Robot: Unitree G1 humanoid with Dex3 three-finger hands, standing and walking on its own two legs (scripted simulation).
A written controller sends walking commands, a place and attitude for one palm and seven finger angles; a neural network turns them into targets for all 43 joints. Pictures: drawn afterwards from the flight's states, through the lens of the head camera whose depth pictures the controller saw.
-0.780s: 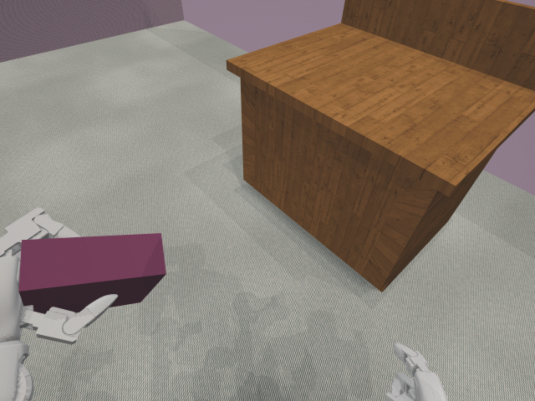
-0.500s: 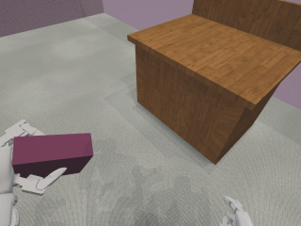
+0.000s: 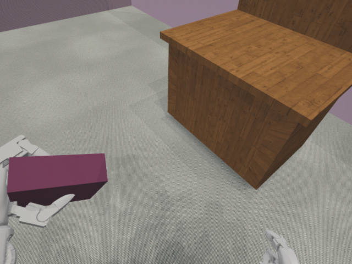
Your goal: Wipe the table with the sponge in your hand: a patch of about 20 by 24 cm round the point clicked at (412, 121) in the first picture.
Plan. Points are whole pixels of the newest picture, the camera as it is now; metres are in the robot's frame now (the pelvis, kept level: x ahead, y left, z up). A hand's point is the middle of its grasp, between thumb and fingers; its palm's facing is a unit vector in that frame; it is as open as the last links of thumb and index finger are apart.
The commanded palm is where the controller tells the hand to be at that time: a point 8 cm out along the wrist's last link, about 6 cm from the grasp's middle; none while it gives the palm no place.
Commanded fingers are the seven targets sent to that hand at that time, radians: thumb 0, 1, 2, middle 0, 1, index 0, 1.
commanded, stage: walk around to get in front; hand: left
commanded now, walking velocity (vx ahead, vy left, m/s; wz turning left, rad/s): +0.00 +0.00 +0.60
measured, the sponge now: (71, 181) +0.23 +0.20 +0.14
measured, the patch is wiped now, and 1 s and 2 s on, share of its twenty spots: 0.00 0.00 0.00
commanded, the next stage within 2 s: none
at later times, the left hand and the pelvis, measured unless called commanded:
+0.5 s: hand out of the picture +0.08 +0.27 +0.17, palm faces +0.64 -0.64 -0.43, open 9.2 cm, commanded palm +0.02 +0.29 +0.19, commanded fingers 0.00 0.10 1.30 -1.20 -1.60 -1.20 -1.60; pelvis -0.04 -0.03 +0.00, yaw +19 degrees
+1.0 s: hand out of the picture -0.09 +0.23 +0.17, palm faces +0.82 -0.38 -0.42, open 9.2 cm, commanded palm -0.15 +0.23 +0.19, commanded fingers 0.00 0.10 1.30 -1.20 -1.60 -1.20 -1.60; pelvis -0.11 -0.09 +0.00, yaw +38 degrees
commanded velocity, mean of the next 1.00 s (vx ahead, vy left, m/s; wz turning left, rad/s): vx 0.04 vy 0.00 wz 0.60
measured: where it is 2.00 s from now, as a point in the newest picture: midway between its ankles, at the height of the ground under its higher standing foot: outside the picture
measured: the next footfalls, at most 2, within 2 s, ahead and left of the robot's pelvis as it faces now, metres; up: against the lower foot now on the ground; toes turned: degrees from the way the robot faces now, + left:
right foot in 0.22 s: +0.00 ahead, -0.12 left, +0.00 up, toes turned +7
left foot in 0.56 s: -0.05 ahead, +0.12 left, +0.00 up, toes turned +27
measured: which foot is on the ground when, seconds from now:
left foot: down 0.00-0.26, up 0.28-0.54, down 0.56-0.92, up 0.94-1.00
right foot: down 0.00-0.04, up 0.06-0.20, down 0.22-0.56, up 0.58-0.90, down 0.92-1.00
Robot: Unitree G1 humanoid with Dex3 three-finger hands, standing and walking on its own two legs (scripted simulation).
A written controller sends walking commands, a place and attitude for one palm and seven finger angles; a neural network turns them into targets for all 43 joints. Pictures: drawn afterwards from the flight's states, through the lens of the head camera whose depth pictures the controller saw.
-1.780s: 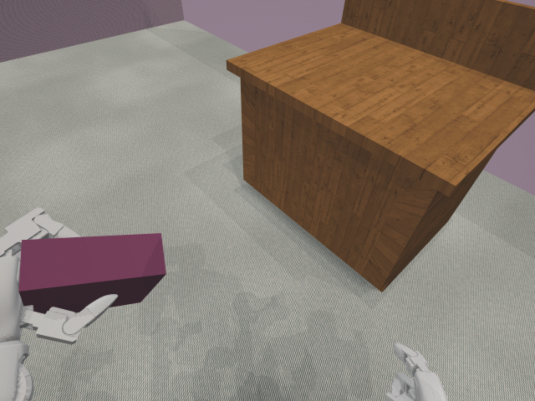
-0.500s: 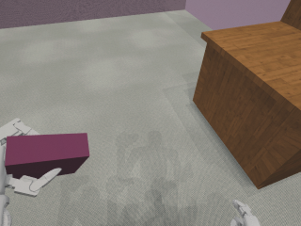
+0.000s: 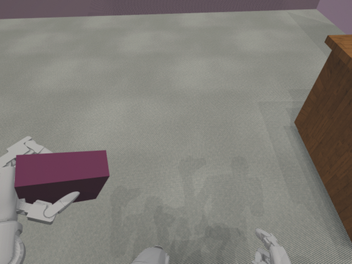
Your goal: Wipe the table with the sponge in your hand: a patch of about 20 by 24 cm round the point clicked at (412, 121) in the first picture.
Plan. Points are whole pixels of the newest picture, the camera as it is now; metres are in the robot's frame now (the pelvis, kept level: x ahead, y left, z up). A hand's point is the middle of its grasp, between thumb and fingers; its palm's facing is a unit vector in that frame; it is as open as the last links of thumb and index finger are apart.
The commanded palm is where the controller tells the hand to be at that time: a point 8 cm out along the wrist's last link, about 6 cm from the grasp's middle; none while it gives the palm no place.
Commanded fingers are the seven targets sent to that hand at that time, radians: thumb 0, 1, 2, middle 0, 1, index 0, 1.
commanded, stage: walk around to get in front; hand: left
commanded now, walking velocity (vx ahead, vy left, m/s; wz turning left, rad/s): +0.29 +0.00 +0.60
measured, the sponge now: (76, 179) +0.22 +0.20 +0.14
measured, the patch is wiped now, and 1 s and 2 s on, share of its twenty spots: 0.00 0.00 0.00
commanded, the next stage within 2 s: none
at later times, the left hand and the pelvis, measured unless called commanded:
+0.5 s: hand out of the picture +0.14 +0.31 +0.19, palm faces +0.61 -0.69 -0.38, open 9.2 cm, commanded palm +0.07 +0.34 +0.18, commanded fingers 0.00 0.10 1.30 -1.20 -1.60 -1.20 -1.60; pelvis +0.00 +0.03 +0.00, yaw +16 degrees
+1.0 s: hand (2, 162) +0.22 +0.31 +0.19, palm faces +0.64 -0.57 -0.51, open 9.2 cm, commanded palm +0.15 +0.33 +0.18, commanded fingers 0.00 0.10 1.30 -1.20 -1.60 -1.20 -1.60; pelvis +0.12 +0.01 +0.01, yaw +24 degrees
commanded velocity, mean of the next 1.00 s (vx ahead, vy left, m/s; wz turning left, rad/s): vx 0.35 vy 0.00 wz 0.35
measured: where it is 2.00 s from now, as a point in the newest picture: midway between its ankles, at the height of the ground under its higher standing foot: (168, 233)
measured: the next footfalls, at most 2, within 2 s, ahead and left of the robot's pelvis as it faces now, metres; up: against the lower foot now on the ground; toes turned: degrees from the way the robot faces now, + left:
left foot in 0.32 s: +0.00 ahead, +0.15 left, +0.00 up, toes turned +20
right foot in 0.72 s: +0.16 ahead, -0.07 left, +0.00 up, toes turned +11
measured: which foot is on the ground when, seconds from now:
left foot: up 0.00-0.30, down 0.32-0.72, up 0.74-1.00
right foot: down 0.00-0.32, up 0.34-0.70, down 0.72-1.00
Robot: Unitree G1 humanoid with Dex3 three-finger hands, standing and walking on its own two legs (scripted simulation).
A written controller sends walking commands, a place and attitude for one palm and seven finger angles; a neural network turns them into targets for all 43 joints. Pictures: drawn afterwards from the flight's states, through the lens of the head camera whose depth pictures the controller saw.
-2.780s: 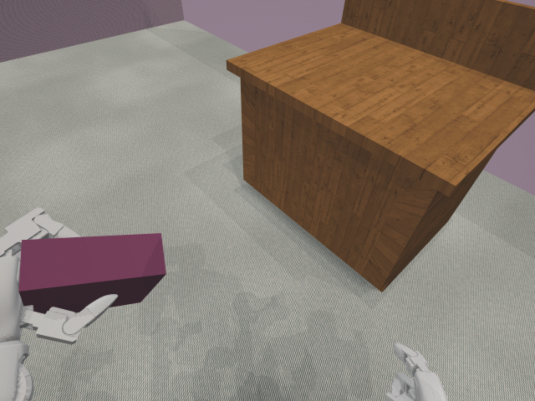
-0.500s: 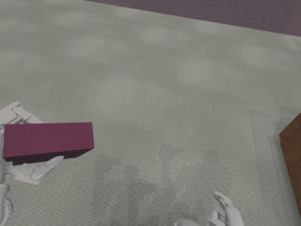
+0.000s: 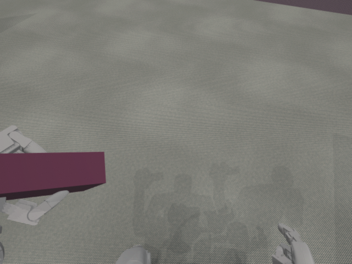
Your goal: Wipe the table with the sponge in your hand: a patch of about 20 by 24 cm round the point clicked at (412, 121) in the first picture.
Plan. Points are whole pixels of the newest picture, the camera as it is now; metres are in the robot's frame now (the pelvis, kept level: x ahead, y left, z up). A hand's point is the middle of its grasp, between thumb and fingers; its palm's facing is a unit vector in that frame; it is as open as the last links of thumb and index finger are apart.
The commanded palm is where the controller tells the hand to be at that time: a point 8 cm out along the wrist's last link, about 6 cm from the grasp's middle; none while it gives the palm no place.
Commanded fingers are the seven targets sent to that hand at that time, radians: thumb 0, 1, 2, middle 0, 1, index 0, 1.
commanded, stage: walk around to get in front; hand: left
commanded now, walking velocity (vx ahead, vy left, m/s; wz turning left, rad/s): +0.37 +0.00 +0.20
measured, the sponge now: (66, 175) +0.23 +0.19 +0.16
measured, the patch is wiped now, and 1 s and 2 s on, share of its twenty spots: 0.00 0.00 0.00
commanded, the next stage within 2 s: turn to face it in 1.52 s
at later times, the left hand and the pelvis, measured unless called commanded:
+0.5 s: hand (64, 107) +0.36 +0.23 +0.19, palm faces +0.46 -0.69 -0.56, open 9.2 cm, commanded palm +0.31 +0.26 +0.17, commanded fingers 0.00 0.10 1.30 -1.20 -1.60 -1.20 -1.60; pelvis +0.17 -0.03 -0.01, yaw +4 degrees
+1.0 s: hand (83, 62) +0.52 +0.25 +0.17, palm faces +0.54 -0.71 -0.45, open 9.2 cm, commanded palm +0.45 +0.28 +0.17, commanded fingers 0.00 0.10 1.30 -1.20 -1.60 -1.20 -1.60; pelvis +0.33 -0.02 -0.03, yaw +8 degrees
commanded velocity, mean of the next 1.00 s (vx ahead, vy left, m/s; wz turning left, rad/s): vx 0.37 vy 0.00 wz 0.22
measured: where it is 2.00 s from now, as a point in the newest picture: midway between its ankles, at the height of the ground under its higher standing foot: (180, 187)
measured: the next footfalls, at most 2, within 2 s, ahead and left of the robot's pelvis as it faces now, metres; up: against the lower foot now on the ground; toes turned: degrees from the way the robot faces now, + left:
left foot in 0.12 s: +0.15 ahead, +0.13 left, +0.00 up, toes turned +11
right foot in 0.50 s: +0.26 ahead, -0.13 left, +0.00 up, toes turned -7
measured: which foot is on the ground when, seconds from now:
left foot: up 0.00-0.10, down 0.12-0.50, up 0.52-0.92, down 0.94-1.00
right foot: down 0.00-0.14, up 0.16-0.48, down 0.50-0.94, up 0.96-1.00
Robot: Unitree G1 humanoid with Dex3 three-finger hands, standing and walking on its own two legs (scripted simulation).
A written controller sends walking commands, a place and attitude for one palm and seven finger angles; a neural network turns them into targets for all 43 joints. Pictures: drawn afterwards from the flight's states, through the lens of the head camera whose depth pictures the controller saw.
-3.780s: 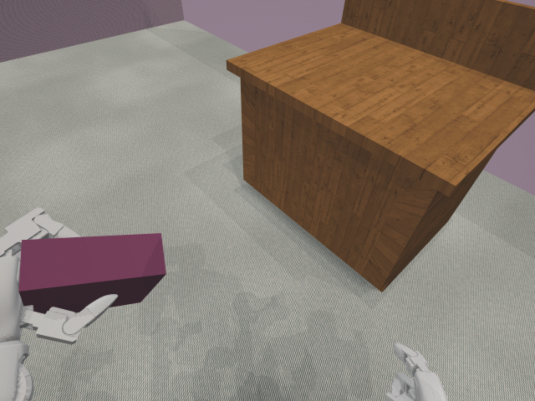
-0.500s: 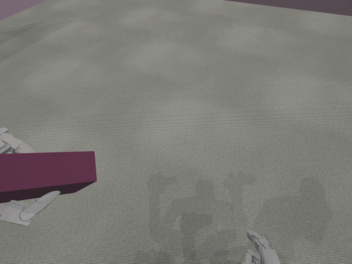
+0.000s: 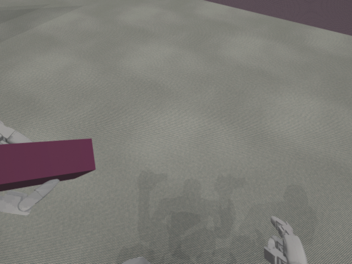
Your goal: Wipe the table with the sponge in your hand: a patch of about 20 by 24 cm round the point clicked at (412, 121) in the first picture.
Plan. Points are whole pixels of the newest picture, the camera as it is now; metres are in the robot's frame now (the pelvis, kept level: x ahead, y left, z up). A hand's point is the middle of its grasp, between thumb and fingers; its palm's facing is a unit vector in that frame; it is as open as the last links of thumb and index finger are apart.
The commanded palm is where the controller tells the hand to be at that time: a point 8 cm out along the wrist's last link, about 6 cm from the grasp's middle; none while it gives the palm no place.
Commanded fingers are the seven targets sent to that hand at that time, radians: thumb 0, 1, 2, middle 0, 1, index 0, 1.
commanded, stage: walk around to get in front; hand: left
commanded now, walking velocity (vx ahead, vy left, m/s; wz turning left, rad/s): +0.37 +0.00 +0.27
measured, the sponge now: (54, 164) +0.24 +0.21 +0.18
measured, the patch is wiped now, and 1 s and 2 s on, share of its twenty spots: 0.00 0.00 0.00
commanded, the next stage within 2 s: turn to face it in 0.52 s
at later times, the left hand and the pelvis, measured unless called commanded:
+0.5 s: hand (62, 125) +0.32 +0.23 +0.18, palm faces +0.54 -0.73 -0.43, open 9.2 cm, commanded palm +0.25 +0.26 +0.20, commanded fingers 0.00 0.10 1.30 -1.20 -1.60 -1.20 -1.60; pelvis +0.14 -0.04 +0.02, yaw +11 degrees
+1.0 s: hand (63, 80) +0.41 +0.25 +0.20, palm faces +0.56 -0.69 -0.46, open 9.2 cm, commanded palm +0.37 +0.28 +0.20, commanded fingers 0.00 0.10 1.30 -1.20 -1.60 -1.20 -1.60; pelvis +0.25 -0.03 +0.02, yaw +9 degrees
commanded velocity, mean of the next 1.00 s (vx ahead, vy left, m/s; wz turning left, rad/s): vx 0.19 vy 0.00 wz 0.01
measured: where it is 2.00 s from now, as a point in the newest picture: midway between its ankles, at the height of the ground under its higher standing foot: outside the picture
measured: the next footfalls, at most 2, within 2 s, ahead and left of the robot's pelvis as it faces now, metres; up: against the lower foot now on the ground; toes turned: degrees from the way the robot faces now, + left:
right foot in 0.30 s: +0.16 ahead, -0.17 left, +0.00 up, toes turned -4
left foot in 0.66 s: +0.30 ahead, +0.12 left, +0.00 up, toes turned +24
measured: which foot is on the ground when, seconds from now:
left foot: down 0.00-0.30, up 0.32-0.64, down 0.66-1.00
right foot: up 0.00-0.28, down 0.30-0.66, up 0.68-1.00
